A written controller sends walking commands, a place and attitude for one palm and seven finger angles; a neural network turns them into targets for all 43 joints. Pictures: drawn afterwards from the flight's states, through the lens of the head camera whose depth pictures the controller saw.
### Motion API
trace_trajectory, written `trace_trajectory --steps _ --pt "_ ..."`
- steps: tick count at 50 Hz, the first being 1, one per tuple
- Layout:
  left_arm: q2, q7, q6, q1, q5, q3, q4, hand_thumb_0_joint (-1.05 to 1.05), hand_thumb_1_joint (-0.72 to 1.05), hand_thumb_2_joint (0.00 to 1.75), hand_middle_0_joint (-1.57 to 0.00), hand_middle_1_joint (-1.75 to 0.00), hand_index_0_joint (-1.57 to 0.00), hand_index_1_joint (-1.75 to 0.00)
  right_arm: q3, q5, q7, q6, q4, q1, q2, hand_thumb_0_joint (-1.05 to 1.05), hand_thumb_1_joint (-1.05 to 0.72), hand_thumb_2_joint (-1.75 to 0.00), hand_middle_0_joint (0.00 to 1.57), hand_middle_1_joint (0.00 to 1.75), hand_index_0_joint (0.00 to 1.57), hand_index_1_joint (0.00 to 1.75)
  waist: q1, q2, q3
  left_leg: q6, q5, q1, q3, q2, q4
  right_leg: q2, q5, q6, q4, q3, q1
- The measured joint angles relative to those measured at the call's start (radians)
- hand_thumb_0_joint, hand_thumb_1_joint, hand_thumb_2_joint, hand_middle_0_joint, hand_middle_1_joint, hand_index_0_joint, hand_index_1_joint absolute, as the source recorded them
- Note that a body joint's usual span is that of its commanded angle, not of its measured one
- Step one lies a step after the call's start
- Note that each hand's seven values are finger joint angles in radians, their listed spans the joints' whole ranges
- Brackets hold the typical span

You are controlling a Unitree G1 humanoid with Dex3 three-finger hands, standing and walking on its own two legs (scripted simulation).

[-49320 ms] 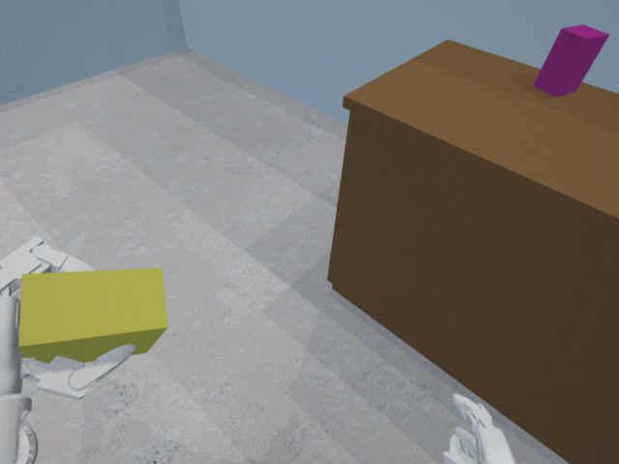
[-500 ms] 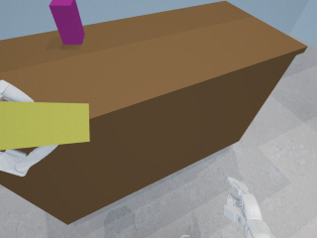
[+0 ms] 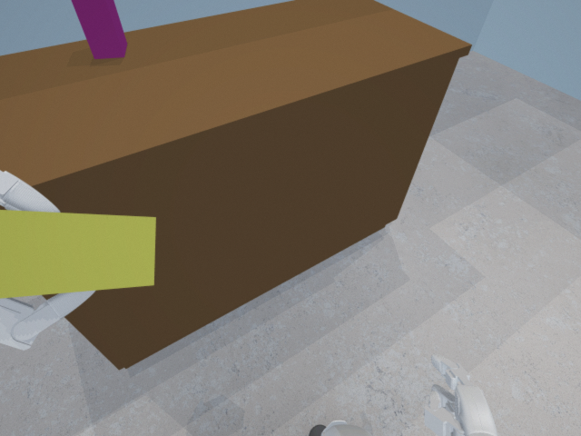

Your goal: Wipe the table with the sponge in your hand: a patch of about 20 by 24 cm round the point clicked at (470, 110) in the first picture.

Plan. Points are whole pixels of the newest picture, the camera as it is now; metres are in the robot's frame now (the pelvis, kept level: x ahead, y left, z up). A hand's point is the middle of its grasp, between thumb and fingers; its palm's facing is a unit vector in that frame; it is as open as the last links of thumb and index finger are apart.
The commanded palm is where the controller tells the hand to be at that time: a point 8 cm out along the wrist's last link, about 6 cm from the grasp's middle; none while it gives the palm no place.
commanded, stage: stop stepping back and stand still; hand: left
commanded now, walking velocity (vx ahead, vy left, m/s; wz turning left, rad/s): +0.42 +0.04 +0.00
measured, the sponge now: (88, 250) +0.25 +0.18 +0.22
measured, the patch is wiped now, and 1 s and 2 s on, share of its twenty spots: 1.00 1.00 1.00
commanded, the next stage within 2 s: stand and wait in 1.04 s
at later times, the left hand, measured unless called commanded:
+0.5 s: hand out of the picture +0.08 +0.20 +0.27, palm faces +0.46 -0.81 -0.35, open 9.8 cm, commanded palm +0.03 +0.26 +0.30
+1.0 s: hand out of the picture +0.09 +0.16 +0.29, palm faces +0.51 -0.73 -0.46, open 9.8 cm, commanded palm +0.03 +0.23 +0.30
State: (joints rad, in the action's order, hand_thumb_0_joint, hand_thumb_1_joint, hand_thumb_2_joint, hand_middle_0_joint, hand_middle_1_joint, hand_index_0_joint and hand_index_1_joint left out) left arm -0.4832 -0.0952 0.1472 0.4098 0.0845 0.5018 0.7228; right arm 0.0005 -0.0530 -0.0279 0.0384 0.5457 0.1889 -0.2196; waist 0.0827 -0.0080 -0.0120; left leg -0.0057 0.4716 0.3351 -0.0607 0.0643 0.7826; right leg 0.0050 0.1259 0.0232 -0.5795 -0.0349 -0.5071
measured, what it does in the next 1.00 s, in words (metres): walks backwards: left foot, then right foot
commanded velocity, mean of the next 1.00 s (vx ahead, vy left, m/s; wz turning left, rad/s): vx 0.16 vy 0.05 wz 0.00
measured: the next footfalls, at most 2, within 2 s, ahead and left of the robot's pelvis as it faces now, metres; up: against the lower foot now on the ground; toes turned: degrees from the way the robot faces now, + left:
left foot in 0.02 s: -0.05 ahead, +0.13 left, +0.00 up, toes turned +6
right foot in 0.24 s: -0.04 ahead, -0.15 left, +0.00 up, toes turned +1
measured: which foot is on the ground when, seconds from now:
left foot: up 0.00-0.00, down 0.02-0.68, up 0.70-0.92, down 0.94-1.00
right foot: down 0.00-0.02, up 0.04-0.22, down 0.24-1.00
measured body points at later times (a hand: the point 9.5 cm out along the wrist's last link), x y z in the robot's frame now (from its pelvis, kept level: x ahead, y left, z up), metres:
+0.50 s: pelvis -0.12 -0.02 +0.01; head -0.12 -0.02 +0.46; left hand +0.05 +0.24 +0.29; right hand +0.08 -0.25 -0.05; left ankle -0.09 +0.12 -0.72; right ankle -0.07 -0.14 -0.70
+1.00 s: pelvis -0.11 -0.06 +0.01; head -0.08 -0.07 +0.46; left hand +0.05 +0.19 +0.32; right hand +0.06 -0.32 -0.08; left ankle -0.09 +0.08 -0.72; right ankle -0.08 -0.15 -0.72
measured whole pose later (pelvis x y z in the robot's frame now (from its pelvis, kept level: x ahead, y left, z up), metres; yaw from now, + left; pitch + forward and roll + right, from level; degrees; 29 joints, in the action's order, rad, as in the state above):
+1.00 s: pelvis -0.11 -0.06 +0.01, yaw +4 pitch +0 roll +0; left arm -0.49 -0.15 0.19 0.36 0.07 0.51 0.79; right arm -0.04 -0.04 -0.05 0.09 0.63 0.22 -0.27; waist 0.01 0.02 -0.05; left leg 0.01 0.26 0.31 -0.02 0.06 0.57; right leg 0.02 0.28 0.05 -0.59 -0.08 -0.30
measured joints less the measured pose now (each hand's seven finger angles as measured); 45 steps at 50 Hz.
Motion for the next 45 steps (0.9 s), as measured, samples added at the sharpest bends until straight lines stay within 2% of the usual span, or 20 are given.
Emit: trace_trajectory --steps 1,3,5,7,10,12,15,17,19,22,23,25,28,30,33,36,38,40,42,45 --pt "-0.007 -0.006 -0.003 0.029 0.000 -0.002 0.036 -0.01 -0.52 1.09 -0.76 -1.37 -0.79 -1.38 -0.003 0.009 -0.008 0.008 -0.007 0.008 -0.011 0.01 -0.90 -0.90 0.20 0.30 0.20 0.30 -0.001 0.007 0.010 -0.016 0.009 -0.029 0.013 0.005 -0.083 0.003 0.046 -0.007 -0.028 -0.018 -0.033" --pt "-0.026 -0.020 -0.004 0.026 -0.008 0.000 0.075 -0.01 -0.52 1.09 -0.76 -1.37 -0.79 -1.38 -0.006 0.019 -0.019 0.024 0.017 0.020 -0.003 0.01 -0.90 -0.90 0.20 0.30 0.20 0.30 -0.020 -0.033 -0.008 -0.004 -0.057 -0.016 0.010 -0.005 -0.076 0.009 0.199 -0.029 -0.178 0.011 -0.074" --pt "-0.034 -0.032 -0.003 -0.027 -0.026 0.001 0.068 -0.01 -0.52 1.09 -0.77 -1.36 -0.79 -1.37 -0.007 0.018 -0.015 0.044 0.050 0.060 0.007 0.01 -0.90 -0.90 0.20 0.30 0.20 0.30 -0.043 -0.049 0.010 0.004 -0.112 -0.018 0.018 -0.008 -0.103 0.028 0.255 -0.038 -0.403 0.031 -0.098" --pt "-0.033 -0.046 0.006 -0.108 -0.037 0.010 0.020 -0.01 -0.52 1.09 -0.77 -1.36 -0.80 -1.37 -0.002 0.014 -0.004 0.056 0.086 0.102 0.010 0.01 -0.90 -0.90 0.20 0.30 0.20 0.30 -0.051 -0.036 0.052 -0.002 -0.141 -0.009 0.037 0.006 -0.137 0.037 0.277 -0.034 -0.504 0.021 -0.072" --pt "-0.023 -0.063 0.017 -0.235 -0.030 0.033 -0.112 -0.01 -0.52 1.09 -0.77 -1.36 -0.80 -1.37 0.015 0.010 -0.007 0.052 0.122 0.143 0.011 0.01 -0.90 -0.90 0.20 0.30 0.20 0.30 -0.052 0.005 0.098 0.013 -0.132 0.015 0.056 0.038 -0.156 0.027 0.314 -0.015 -0.272 -0.014 0.098" --pt "-0.030 -0.064 0.003 -0.318 -0.028 0.047 -0.196 -0.01 -0.52 1.09 -0.76 -1.36 -0.79 -1.38 0.026 0.010 -0.012 0.044 0.108 0.152 0.010 0.01 -0.90 -0.90 0.20 0.30 0.20 0.30 -0.060 0.008 0.104 -0.003 -0.029 0.072 0.055 0.035 -0.072 0.009 0.254 0.006 -0.040 -0.022 0.226" --pt "0.049 -0.036 -0.006 -0.366 -0.024 0.011 -0.258 -0.01 -0.52 1.09 -0.76 -1.37 -0.79 -1.38 0.019 0.005 -0.008 0.021 0.139 0.087 -0.021 0.01 -0.90 -0.90 0.20 0.30 0.20 0.30 -0.082 0.070 0.061 -0.011 -0.034 0.203 0.104 0.019 0.301 0.031 0.175 0.017 -0.050 -0.046 0.210" --pt "0.099 -0.014 -0.009 -0.311 -0.014 -0.029 -0.256 -0.01 -0.52 1.09 -0.76 -1.37 -0.79 -1.38 0.008 0.002 -0.001 0.000 0.145 0.056 -0.022 0.01 -0.90 -0.90 0.20 0.30 0.20 0.30 -0.087 0.073 0.064 -0.011 -0.109 0.232 0.084 -0.003 0.407 0.028 0.150 0.015 -0.020 -0.031 0.210" --pt "0.116 -0.001 -0.011 -0.222 -0.008 -0.059 -0.217 -0.01 -0.52 1.09 -0.76 -1.37 -0.79 -1.38 0.007 0.003 -0.001 -0.010 0.120 0.034 -0.006 0.01 -0.90 -0.90 0.20 0.30 0.20 0.30 -0.079 0.044 0.066 -0.017 -0.150 0.207 0.041 -0.006 0.339 0.013 0.121 0.014 0.018 -0.010 0.203" --pt "0.095 -0.008 -0.007 -0.103 -0.013 -0.076 -0.099 -0.01 -0.52 1.09 -0.76 -1.37 -0.79 -1.38 0.020 0.012 -0.016 0.016 0.066 0.011 0.012 0.01 -0.90 -0.90 0.20 0.30 0.20 0.30 -0.079 -0.011 0.056 -0.036 -0.119 0.066 -0.006 0.003 0.019 -0.024 0.138 0.022 0.003 -0.013 0.159" --pt "0.085 -0.016 -0.003 -0.072 -0.012 -0.072 -0.050 -0.01 -0.52 1.09 -0.76 -1.37 -0.79 -1.38 0.024 0.018 -0.022 0.034 0.041 0.006 0.003 0.01 -0.90 -0.90 0.20 0.30 0.20 0.30 -0.081 0.000 0.058 -0.051 -0.048 0.007 0.015 0.011 -0.115 -0.016 0.192 0.022 -0.041 -0.020 0.125" --pt "0.053 -0.036 0.011 -0.067 -0.014 -0.060 0.011 -0.01 -0.52 1.09 -0.76 -1.37 -0.79 -1.38 0.020 0.022 -0.035 0.074 0.029 -0.018 0.011 0.01 -0.90 -0.90 0.20 0.30 0.20 0.30 -0.075 -0.002 0.036 -0.006 -0.151 0.010 0.025 0.019 -0.166 -0.009 0.320 0.009 -0.229 -0.006 0.043" --pt "-0.006 -0.043 0.021 -0.157 -0.026 -0.044 0.000 -0.01 -0.53 1.09 -0.77 -1.37 -0.79 -1.38 0.019 0.016 -0.028 0.101 0.055 -0.012 0.048 0.01 -0.90 -0.90 0.20 0.30 0.20 0.30 -0.099 -0.035 0.031 0.021 -0.210 -0.014 0.009 0.013 -0.191 -0.005 0.346 -0.006 -0.458 0.020 -0.006" --pt "-0.015 -0.054 0.022 -0.237 -0.029 -0.036 -0.055 -0.01 -0.53 1.09 -0.77 -1.36 -0.80 -1.38 0.033 0.009 -0.021 0.103 0.071 0.012 0.059 0.01 -0.90 -0.90 0.20 0.30 0.20 0.30 -0.093 -0.023 0.053 0.022 -0.224 -0.029 0.030 0.020 -0.229 -0.008 0.331 -0.012 -0.409 -0.006 0.027" --pt "-0.011 -0.066 0.003 -0.335 -0.024 -0.008 -0.163 -0.01 -0.53 1.09 -0.77 -1.37 -0.79 -1.38 0.055 0.008 -0.017 0.083 0.070 0.037 0.063 0.01 -0.90 -0.90 0.20 0.30 0.20 0.30 -0.074 0.015 0.064 0.034 -0.185 -0.027 0.054 0.042 -0.229 -0.005 0.320 -0.006 -0.150 -0.041 0.144" --pt "-0.010 -0.055 -0.022 -0.358 -0.017 0.008 -0.222 -0.01 -0.52 1.09 -0.76 -1.37 -0.79 -1.38 0.058 0.006 -0.004 0.048 0.058 0.028 0.048 0.01 -0.90 -0.90 0.20 0.30 0.20 0.30 -0.062 0.039 0.035 0.008 -0.032 0.073 0.072 0.041 0.019 0.000 0.134 0.028 -0.017 -0.055 0.196" --pt "0.038 -0.029 -0.023 -0.297 -0.012 -0.012 -0.214 -0.01 -0.52 1.09 -0.76 -1.37 -0.79 -1.38 0.046 0.007 0.006 0.022 0.087 0.006 0.022 0.01 -0.90 -0.90 0.20 0.30 0.20 0.30 -0.055 0.069 0.009 0.003 -0.048 0.139 0.084 0.025 0.220 0.012 0.126 0.034 -0.018 -0.062 0.206" --pt "0.072 -0.007 -0.022 -0.190 -0.005 -0.029 -0.172 -0.01 -0.52 1.09 -0.76 -1.37 -0.79 -1.39 0.031 0.009 0.014 0.001 0.103 -0.001 0.008 0.01 -0.90 -0.90 0.20 0.30 0.20 0.30 -0.051 0.070 0.006 0.004 -0.109 0.168 0.066 0.007 0.285 0.015 0.127 0.032 0.017 -0.050 0.216" --pt "0.078 0.003 -0.015 -0.084 -0.003 -0.034 -0.107 -0.01 -0.52 1.09 -0.76 -1.37 -0.79 -1.38 0.019 0.013 0.011 -0.006 0.100 0.004 0.004 0.01 -0.90 -0.90 0.20 0.30 0.20 0.30 -0.048 0.044 0.000 0.001 -0.155 0.150 0.032 -0.001 0.203 0.010 0.112 0.032 0.052 -0.032 0.222" --pt "0.053 -0.014 0.003 0.020 -0.008 -0.028 0.004 -0.01 -0.52 1.09 -0.76 -1.37 -0.79 -1.38 0.002 0.021 -0.004 0.013 0.076 0.030 -0.007 0.01 -0.90 -0.90 0.20 0.30 0.20 0.30 -0.051 0.004 -0.016 -0.017 -0.200 0.046 0.001 -0.012 -0.077 0.001 0.109 0.031 0.061 -0.021 0.223"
